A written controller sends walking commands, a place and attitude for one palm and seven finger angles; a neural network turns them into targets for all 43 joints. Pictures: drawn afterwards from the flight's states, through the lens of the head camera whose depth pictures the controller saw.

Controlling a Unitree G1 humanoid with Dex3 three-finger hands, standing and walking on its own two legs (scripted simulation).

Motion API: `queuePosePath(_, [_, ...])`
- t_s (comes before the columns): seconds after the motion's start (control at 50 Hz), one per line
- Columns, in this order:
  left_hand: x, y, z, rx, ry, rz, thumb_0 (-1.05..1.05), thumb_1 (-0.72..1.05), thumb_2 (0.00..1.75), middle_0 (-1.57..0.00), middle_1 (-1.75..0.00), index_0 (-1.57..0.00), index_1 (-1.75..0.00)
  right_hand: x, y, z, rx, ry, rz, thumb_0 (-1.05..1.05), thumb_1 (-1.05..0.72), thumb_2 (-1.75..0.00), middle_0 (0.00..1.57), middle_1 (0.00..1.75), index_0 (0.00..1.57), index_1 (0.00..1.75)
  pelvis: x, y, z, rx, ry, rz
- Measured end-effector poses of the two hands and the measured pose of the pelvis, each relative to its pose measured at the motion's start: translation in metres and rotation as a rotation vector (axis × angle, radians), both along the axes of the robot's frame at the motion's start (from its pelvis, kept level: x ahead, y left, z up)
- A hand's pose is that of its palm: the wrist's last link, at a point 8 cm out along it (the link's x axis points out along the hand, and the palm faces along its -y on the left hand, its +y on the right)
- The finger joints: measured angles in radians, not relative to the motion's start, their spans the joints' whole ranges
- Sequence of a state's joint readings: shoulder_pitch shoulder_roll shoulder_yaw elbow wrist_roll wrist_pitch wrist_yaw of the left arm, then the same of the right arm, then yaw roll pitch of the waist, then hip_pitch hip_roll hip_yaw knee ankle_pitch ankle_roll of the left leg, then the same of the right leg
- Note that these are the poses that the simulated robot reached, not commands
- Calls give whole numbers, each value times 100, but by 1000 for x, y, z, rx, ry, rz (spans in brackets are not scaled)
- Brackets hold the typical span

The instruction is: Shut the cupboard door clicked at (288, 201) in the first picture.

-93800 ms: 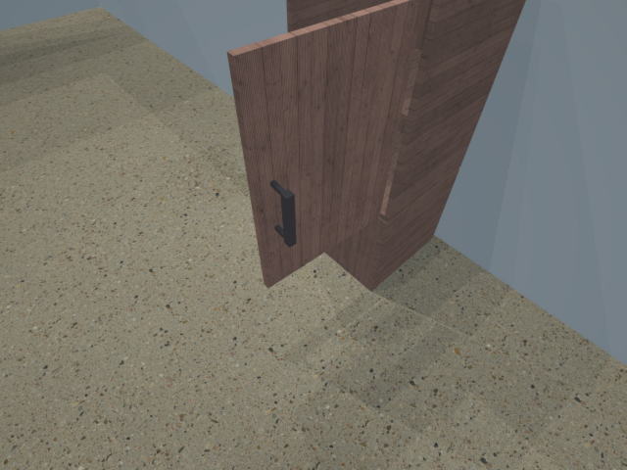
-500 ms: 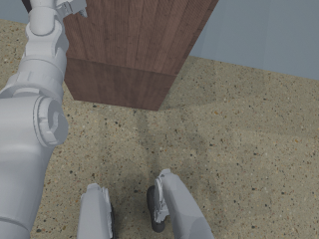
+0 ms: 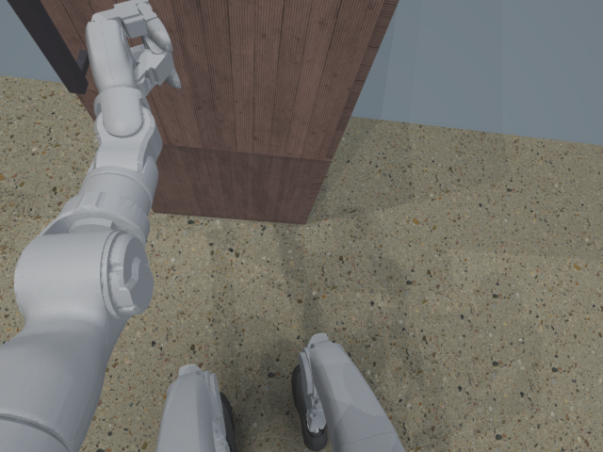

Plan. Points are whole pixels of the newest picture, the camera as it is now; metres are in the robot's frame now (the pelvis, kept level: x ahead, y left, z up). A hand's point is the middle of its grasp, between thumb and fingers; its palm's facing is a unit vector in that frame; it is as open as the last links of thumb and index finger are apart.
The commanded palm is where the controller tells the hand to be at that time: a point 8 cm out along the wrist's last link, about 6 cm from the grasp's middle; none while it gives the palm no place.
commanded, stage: pull the fist back off the door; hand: left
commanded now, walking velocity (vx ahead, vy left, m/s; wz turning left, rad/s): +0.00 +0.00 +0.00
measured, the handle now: (55, 29) +0.63 +0.18 +0.07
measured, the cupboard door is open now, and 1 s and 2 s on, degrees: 0 0 0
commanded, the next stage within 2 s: draw the hand back to the body in 0.22 s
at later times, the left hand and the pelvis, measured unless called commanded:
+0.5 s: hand (152, 86) +0.53 +0.07 +0.09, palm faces +0.11 -0.99 -0.04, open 3.1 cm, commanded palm +0.46 +0.13 +0.10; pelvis +0.05 -0.02 +0.04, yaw +1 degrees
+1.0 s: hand out of the picture +0.35 +0.16 +0.19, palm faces +0.10 -0.98 -0.20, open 3.1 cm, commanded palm +0.32 +0.21 +0.21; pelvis +0.04 -0.01 +0.12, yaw +1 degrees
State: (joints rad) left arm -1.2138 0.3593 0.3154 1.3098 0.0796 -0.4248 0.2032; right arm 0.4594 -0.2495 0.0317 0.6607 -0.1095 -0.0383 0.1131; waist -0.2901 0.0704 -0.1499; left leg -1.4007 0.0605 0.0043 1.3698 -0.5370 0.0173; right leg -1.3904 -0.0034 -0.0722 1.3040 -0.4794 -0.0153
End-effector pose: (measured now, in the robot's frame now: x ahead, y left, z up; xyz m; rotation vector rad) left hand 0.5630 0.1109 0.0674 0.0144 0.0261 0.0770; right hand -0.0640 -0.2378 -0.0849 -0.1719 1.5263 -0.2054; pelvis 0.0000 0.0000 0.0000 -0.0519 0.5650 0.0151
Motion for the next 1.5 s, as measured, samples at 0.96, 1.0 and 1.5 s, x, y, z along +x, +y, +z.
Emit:
queuePosePath(0.96, [-224, 83, 120, 144, 14, -12, 1, 90, 90, -119, -139, -120, -138, 252, -17, 117, -14, -689, 94, 1, -91, -90, 20, 30, 20, 30, 41, -13, 116, 68, -449, 2])
queuePosePath(1.0, [-236, 96, 130, 180, 26, 30, 1, 90, 90, -115, -134, -116, -134, 259, -10, 125, -13, -712, 97, 1, -91, -90, 20, 30, 20, 30, 42, -11, 121, 67, -477, 4])
queuePosePath(1.5, [-355, 196, 249, 433, -127, 400, 1, 90, 90, -49, -62, -50, -62, 317, 49, 157, 75, -868, 276, 1, -90, -90, 21, 30, 21, 30, 64, 7, 148, 61, -620, 33])
